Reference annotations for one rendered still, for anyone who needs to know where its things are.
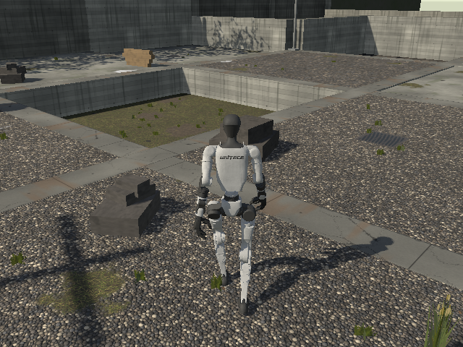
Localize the left robot upper arm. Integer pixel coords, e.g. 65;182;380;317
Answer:
201;145;217;187

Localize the robot left forearm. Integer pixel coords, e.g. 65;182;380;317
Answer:
195;176;209;217

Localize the left robot hand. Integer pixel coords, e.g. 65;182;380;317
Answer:
194;216;212;239

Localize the robot right forearm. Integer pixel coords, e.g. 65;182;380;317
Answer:
255;173;266;200

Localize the right robot upper arm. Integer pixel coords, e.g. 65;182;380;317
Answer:
247;145;263;184

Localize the robot right foot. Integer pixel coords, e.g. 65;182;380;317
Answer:
238;297;249;314

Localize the right robot thigh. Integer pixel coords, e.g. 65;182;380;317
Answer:
239;203;256;263

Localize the right robot hand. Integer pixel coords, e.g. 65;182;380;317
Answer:
250;196;266;211

